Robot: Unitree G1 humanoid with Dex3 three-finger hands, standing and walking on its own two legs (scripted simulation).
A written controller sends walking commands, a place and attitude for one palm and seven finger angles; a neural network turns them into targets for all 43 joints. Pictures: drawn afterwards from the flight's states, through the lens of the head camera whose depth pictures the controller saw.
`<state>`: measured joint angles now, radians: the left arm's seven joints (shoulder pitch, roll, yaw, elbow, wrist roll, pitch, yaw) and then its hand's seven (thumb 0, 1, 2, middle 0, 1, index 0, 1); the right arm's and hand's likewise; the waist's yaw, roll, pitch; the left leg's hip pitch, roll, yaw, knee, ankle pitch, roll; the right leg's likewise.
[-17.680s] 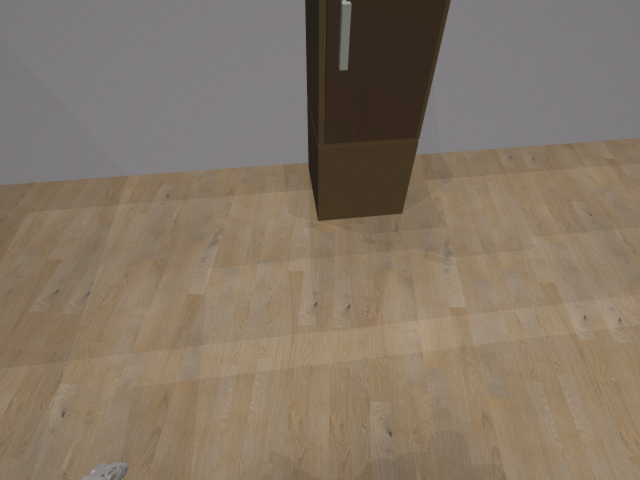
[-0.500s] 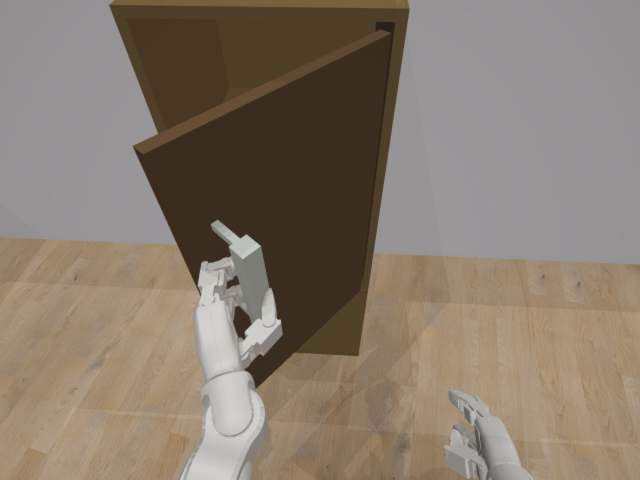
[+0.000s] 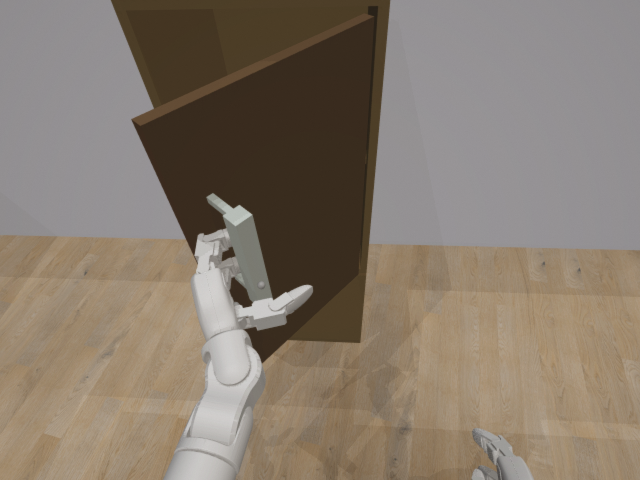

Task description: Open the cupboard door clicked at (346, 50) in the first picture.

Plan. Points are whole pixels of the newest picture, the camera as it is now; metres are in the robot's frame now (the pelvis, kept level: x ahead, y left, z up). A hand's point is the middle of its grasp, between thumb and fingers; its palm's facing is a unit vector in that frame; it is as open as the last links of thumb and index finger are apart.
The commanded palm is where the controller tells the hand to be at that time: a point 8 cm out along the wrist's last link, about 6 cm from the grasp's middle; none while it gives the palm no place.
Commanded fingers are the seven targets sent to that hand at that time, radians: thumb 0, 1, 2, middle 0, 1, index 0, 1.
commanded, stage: open thumb and fingers to let go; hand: left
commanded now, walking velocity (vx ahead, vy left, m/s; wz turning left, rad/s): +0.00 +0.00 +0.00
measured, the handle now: (240, 253) +0.39 +0.13 +0.07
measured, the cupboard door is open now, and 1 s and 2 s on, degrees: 50 50 50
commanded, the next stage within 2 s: slide the hand sideways off the handle in 0.36 s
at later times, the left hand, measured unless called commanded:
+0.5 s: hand (271, 284) +0.34 +0.08 +0.08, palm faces +0.33 -0.94 -0.02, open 15.9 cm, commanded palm +0.29 +0.14 +0.07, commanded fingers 0.00 -0.50 0.30 -0.15 -0.30 -0.15 -0.30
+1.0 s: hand (243, 323) +0.28 +0.11 +0.07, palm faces -0.07 -1.00 -0.02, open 16.4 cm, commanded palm +0.25 +0.17 +0.07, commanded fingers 0.00 -0.50 0.30 -0.15 -0.30 -0.15 -0.30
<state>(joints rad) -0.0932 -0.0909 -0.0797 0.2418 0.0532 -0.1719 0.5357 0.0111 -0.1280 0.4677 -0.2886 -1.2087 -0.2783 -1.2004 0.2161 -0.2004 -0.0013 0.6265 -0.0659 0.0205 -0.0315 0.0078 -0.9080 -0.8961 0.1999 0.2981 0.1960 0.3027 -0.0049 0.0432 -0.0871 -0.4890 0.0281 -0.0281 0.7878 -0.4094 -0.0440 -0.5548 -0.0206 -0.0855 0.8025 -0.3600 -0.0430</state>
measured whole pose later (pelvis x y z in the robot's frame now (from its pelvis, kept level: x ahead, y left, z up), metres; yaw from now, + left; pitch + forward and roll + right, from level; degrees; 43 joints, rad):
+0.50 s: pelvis -0.01 +0.02 +0.00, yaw -1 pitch +7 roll +0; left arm -0.19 -0.12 -0.13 0.35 0.10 -0.20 0.57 -0.01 -0.50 0.30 -0.21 -0.45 -0.20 -0.43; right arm 0.19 -0.17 0.02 0.63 -0.08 0.01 -0.02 0.01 -0.91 -0.90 0.20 0.30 0.20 0.30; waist 0.00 0.03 -0.09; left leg -0.53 0.01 0.00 0.81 -0.41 -0.02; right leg -0.59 -0.04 -0.06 0.81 -0.34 -0.02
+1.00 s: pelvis +0.00 +0.03 +0.00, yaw -2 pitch +6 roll +0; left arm 0.08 0.07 -0.10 0.09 -0.07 -0.22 0.02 -0.01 -0.50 0.30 -0.14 -0.30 -0.13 -0.29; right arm 0.25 -0.21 0.03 0.52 0.00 -0.07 -0.01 0.01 -0.91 -0.90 0.20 0.30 0.20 0.30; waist 0.01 0.02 -0.06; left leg -0.48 0.01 0.01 0.80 -0.43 -0.01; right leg -0.55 -0.03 -0.04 0.80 -0.35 -0.01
